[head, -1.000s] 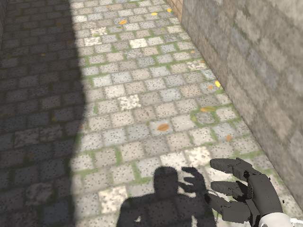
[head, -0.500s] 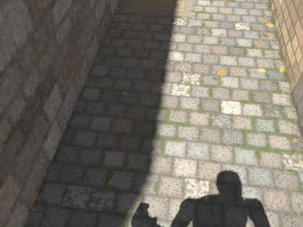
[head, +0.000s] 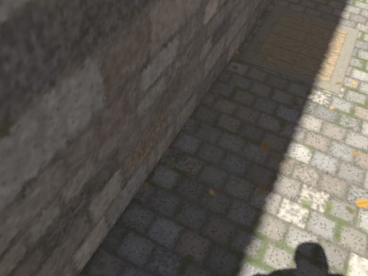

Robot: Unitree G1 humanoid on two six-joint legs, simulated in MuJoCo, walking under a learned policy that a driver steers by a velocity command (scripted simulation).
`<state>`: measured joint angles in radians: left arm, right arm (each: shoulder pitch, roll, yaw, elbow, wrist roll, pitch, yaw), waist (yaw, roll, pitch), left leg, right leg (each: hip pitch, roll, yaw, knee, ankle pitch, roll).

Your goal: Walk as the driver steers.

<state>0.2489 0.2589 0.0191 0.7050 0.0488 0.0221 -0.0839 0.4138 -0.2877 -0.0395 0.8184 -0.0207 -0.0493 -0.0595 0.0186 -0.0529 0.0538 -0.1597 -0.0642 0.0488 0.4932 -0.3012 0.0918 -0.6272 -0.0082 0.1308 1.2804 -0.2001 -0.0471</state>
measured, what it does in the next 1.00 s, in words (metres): walks ahead, turning right: right foot, then left foot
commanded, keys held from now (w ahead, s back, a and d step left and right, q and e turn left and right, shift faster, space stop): w+e+shift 0.86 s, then w+shift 0.14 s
